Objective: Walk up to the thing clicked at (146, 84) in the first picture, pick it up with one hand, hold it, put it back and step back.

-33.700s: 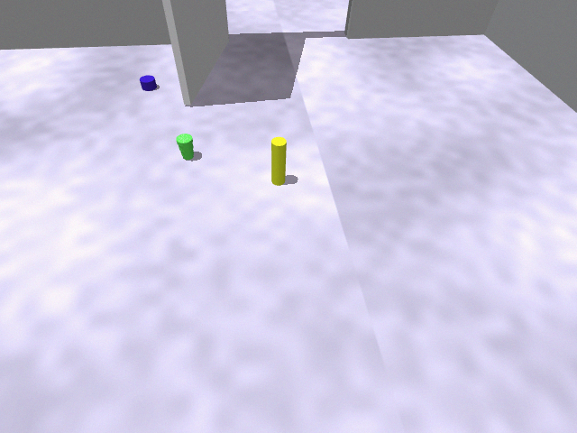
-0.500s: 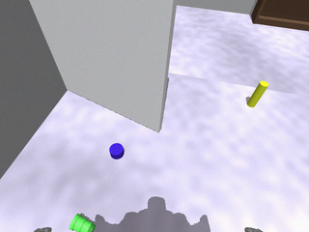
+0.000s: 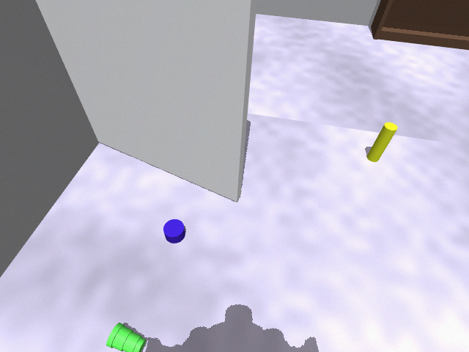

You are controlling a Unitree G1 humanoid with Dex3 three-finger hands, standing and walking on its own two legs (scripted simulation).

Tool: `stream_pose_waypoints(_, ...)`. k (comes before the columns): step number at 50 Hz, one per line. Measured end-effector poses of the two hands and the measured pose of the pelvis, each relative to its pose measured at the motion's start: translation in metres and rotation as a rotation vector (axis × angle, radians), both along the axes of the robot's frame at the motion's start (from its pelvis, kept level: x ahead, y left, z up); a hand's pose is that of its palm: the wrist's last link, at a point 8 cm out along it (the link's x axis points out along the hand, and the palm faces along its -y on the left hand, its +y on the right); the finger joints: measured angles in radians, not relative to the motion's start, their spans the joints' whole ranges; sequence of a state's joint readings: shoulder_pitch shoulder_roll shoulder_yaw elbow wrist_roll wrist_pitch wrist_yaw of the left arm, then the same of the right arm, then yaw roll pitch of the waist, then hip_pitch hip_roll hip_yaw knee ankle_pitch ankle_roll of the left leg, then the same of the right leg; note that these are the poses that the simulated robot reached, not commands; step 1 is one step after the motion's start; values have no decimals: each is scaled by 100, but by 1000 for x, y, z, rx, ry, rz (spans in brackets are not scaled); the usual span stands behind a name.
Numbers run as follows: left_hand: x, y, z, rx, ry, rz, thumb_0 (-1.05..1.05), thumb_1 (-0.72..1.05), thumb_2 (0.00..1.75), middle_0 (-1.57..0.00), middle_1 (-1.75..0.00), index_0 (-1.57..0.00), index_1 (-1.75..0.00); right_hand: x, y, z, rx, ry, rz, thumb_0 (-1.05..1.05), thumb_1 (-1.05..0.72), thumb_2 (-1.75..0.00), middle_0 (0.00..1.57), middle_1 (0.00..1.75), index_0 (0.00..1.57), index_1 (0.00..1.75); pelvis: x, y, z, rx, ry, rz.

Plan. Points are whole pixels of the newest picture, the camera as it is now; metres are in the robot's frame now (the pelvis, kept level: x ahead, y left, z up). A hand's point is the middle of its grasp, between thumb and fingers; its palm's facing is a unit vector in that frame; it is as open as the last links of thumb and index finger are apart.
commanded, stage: stand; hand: left
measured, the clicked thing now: (174, 231) +0.75 +0.26 -0.75
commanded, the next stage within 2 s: walk up in 0.44 s
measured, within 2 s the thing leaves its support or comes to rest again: neither
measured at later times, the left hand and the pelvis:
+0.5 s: hand out of the picture +0.07 +0.25 -0.16, palm faces -0.02 -0.94 -0.33, open 7.4 cm; pelvis +0.00 +0.00 +0.00, yaw +0 degrees
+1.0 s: hand (58, 334) +0.18 +0.33 -0.15, palm faces -0.08 -0.93 -0.35, open 7.4 cm; pelvis +0.14 +0.05 -0.01, yaw +0 degrees
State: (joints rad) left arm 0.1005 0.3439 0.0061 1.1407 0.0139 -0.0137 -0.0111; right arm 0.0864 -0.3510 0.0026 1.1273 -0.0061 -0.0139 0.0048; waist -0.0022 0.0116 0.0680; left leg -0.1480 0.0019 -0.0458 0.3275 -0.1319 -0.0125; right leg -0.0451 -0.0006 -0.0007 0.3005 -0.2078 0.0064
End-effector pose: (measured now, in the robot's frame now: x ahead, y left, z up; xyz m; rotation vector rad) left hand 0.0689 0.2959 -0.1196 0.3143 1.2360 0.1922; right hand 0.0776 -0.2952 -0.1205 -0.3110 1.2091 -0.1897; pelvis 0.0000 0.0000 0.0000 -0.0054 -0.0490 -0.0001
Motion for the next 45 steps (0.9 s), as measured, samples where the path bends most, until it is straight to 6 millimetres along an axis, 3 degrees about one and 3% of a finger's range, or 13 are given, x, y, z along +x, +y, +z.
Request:
stream_pose_waypoints(11,-12,-1,-1,2,23,1,0,90,89,-21,-30,-20,-30,-23,-5,-3,-2,48,-15,1,-90,-90,20,30,21,30,-3,-3,0,-2,5,1)
stream_pose_waypoints(22,-7,-3,-2,-2,21,-10,0,90,89,-21,-30,-21,-30,-23,-5,-2,-5,52,-13,1,-90,-90,20,30,21,30,-1,-3,0,-1,12,-4)
stream_pose_waypoints(28,-7,11,2,-4,-48,25,0,90,89,-21,-30,-21,-30,-9,-9,3,-13,40,8,1,-90,-90,20,30,21,30,15,3,-3,-2,12,8)
stream_pose_waypoints(34,-17,51,-3,20,21,60,0,90,89,-21,-30,-21,-30,32,-2,11,-56,6,40,1,-90,-90,20,30,21,30,44,28,-10,-26,0,26)
stream_pose_waypoints(38,0,81,-21,33,66,48,1,90,89,-21,-30,-21,-30,56,11,9,-99,-52,36,1,-90,-90,20,30,21,30,65,49,-25,-1,-16,21)
stream_pose_waypoints(45,62,90,-10,19,25,-11,1,91,89,-20,-30,-20,-30,68,36,18,-66,-50,-1,0,-90,-90,20,30,21,30,104,57,-13,12,-20,6)
